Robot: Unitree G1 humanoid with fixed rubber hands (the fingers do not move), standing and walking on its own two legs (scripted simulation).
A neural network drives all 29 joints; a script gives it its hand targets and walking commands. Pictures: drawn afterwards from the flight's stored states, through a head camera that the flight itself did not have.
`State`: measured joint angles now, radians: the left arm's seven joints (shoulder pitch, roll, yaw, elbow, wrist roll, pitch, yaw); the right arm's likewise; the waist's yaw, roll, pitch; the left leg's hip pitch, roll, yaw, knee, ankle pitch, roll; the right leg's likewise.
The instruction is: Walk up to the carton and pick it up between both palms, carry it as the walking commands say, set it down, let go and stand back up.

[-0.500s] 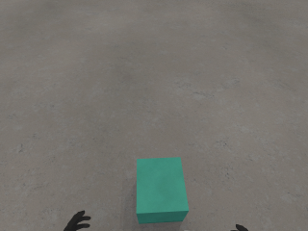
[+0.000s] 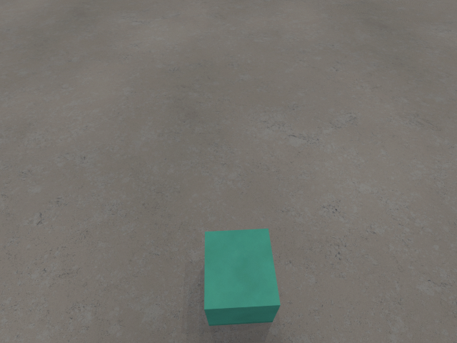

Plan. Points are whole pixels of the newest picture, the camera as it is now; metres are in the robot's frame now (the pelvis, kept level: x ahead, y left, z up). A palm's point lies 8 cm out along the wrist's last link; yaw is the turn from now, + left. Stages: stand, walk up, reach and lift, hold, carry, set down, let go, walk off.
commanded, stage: walk up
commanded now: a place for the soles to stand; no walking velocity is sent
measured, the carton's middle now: (238, 277) +0.46 -0.02 -0.64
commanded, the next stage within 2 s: reach and lift in 1.04 s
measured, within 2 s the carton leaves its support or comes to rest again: neither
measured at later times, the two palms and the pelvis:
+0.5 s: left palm out of the picture +0.07 +0.25 -0.13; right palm out of the picture +0.04 -0.26 -0.14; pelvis +0.00 -0.01 +0.00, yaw -1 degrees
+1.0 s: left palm out of the picture +0.04 +0.25 -0.13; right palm out of the picture +0.03 -0.27 -0.14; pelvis +0.00 -0.01 +0.00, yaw +1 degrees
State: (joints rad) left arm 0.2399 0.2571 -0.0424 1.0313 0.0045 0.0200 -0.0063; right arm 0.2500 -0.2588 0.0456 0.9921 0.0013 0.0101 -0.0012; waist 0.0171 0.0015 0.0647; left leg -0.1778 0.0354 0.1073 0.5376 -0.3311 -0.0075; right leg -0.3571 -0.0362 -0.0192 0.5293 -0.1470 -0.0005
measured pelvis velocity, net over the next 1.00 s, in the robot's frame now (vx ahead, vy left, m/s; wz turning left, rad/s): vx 0.00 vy -0.01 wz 0.02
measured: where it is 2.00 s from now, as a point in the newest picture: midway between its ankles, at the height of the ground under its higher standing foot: outside the picture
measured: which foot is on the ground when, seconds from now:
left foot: down 0.00-1.00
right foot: down 0.00-1.00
